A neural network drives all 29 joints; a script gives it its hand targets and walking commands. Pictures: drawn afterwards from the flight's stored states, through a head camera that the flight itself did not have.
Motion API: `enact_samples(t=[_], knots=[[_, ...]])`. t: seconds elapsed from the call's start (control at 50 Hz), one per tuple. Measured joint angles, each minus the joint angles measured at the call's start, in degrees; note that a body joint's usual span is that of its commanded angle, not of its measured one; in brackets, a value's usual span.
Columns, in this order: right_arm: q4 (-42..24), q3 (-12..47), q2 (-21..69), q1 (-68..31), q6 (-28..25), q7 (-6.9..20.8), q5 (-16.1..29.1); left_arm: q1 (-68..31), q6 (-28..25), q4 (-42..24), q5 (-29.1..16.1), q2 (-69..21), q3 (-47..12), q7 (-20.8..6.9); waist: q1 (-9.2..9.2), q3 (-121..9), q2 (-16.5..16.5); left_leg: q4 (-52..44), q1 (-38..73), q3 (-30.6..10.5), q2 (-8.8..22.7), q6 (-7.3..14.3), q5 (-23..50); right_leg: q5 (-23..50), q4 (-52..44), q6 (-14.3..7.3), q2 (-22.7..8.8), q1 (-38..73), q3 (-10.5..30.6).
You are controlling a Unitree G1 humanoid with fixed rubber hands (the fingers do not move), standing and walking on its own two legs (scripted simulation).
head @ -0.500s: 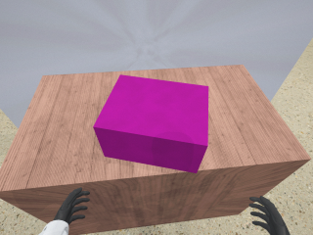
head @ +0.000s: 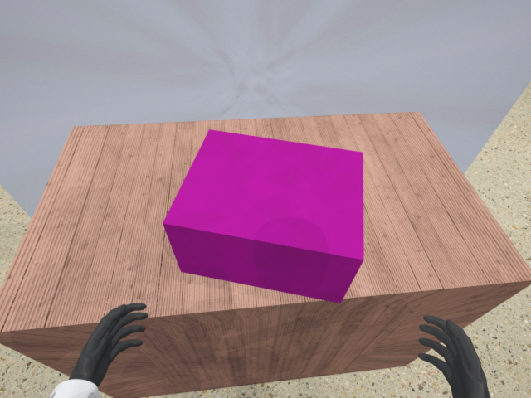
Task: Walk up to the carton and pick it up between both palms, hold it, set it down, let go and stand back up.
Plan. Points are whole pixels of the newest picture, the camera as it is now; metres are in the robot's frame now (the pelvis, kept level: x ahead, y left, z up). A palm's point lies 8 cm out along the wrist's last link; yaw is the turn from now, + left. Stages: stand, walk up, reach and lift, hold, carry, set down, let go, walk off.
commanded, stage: reach and lift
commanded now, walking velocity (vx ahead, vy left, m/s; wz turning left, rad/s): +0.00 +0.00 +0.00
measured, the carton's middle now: (271, 212) +0.42 +0.01 +0.00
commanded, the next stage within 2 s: none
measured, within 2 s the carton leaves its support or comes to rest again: neither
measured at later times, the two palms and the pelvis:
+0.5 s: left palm (89, 342) +0.19 +0.26 +0.02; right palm (452, 348) +0.17 -0.21 +0.05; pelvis -0.01 +0.00 +0.00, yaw +0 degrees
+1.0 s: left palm (112, 264) +0.28 +0.24 +0.06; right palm (426, 282) +0.25 -0.19 +0.07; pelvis +0.00 +0.00 +0.00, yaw +0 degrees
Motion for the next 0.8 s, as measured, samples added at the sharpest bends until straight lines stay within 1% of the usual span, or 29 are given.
enact_samples(t=[0.06, 0.14, 0.24, 0.3, 0.4, 0.46, 0.58, 0.72, 0.8], knots=[[-1.6, 0.1, 0.6, 1.0, 0.1, -0.6, 0.6, 0.0, -0.9, -0.6, -1.2, 1.0, 0.0, -0.3, 0.00, -0.8, 0.0, 0.0, 0.0, 0.0, 0.0, 0.0, 0.1, 0.2, -0.2, 0.0, 0.0, 0.1, 0.0], [-4.7, 0.5, 1.1, 1.8, 1.7, -1.2, 1.3, 0.0, -1.0, -1.2, -2.7, 1.7, 0.0, -0.7, 0.00, -1.6, 0.0, 0.0, 0.0, 0.0, 0.0, 0.0, 0.4, 0.5, -0.2, 0.0, 0.0, 0.1, 0.0], [-9.0, 1.1, 1.1, 1.4, 5.3, -1.7, 1.5, 0.0, -0.9, -1.9, -4.3, 1.7, 0.0, -0.9, 0.00, -1.7, 0.0, 0.0, 0.0, 0.0, 0.0, 0.1, 0.7, 0.8, -0.2, 0.0, 0.0, 0.1, 0.0], [-10.4, 1.1, 1.1, 0.2, 8.0, -1.9, 1.6, 0.0, 0.0, -2.4, -5.2, 1.8, 0.0, -0.9, 0.01, -1.8, 0.0, 0.0, 0.0, 0.0, 0.0, 0.1, 0.7, 0.8, -0.2, 0.0, 0.0, 0.1, 0.0], [-10.7, 1.1, 1.1, -3.5, 12.5, -2.0, 1.8, -1.3, 2.6, -2.7, -6.5, 2.4, 0.0, -0.7, 0.02, -1.8, 0.0, 0.0, 0.0, 0.0, 0.0, 0.1, 0.7, 0.8, -0.2, 0.0, 0.0, 0.1, 0.0], [-10.7, 1.1, 1.1, -6.1, 14.3, -2.0, 1.8, -3.2, 3.9, -3.0, -7.2, 2.8, 0.0, -0.2, 0.02, -1.8, 0.0, 0.0, 0.0, 0.0, 0.0, 0.1, 0.7, 0.8, -0.2, 0.0, 0.0, 0.1, 0.0], [-10.7, 1.1, 1.1, -10.8, 16.7, -2.4, 2.5, -9.1, 6.5, -3.1, -7.8, 3.4, 0.0, -0.1, 0.01, -1.8, 0.0, 0.0, 0.0, 0.0, 0.0, 0.1, 0.5, 0.7, -0.2, 0.0, 0.0, 0.1, 0.0], [-10.7, 1.1, 1.1, -15.4, 18.8, -3.4, 3.3, -15.9, 11.6, -3.1, -7.8, 3.4, 0.0, -0.8, 0.01, -0.9, 0.0, 0.0, 0.0, 0.0, 0.0, 0.1, 0.4, 0.6, -0.2, 0.0, 0.0, 0.1, 0.0], [-9.6, 1.1, 1.1, -18.7, 19.5, -3.6, 3.4, -19.4, 14.2, -2.8, -7.8, 3.4, 0.0, -1.2, 0.02, 0.1, 0.0, 0.0, 0.0, 0.0, 0.0, 0.1, 0.4, 0.6, -0.2, 0.0, 0.0, 0.1, 0.0]])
